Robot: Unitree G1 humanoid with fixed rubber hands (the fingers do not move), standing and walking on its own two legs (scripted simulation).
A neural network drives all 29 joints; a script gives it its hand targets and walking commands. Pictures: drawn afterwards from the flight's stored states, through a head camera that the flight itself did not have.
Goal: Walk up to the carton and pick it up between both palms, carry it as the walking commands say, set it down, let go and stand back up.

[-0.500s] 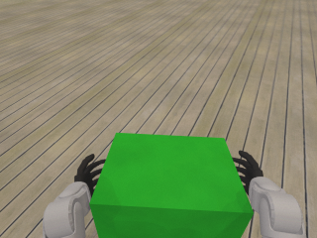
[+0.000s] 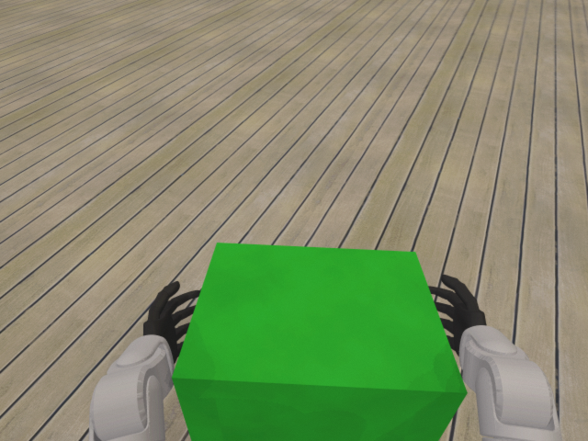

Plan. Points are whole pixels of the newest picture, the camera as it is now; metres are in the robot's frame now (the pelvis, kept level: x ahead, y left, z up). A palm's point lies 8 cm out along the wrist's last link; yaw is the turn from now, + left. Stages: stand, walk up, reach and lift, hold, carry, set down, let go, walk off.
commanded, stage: carry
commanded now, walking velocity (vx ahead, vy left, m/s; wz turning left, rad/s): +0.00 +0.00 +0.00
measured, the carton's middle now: (310, 365) +0.26 +0.00 -0.04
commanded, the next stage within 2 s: hold in 0.82 s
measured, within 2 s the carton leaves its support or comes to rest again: neither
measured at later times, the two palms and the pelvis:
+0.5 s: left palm (144, 340) +0.26 +0.21 +0.05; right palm (449, 331) +0.26 -0.18 +0.05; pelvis +0.00 +0.02 +0.00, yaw +0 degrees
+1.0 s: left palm (136, 363) +0.23 +0.22 +0.05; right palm (437, 328) +0.27 -0.17 +0.04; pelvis +0.01 +0.01 +0.01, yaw -3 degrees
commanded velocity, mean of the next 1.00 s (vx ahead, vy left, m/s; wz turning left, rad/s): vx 0.00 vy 0.00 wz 0.00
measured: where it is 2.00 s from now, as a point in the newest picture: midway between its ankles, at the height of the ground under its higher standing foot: outside the picture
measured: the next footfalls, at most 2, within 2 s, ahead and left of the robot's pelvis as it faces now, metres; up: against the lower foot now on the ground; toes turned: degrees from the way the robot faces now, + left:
none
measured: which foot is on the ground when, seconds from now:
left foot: down 0.00-1.00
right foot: down 0.00-1.00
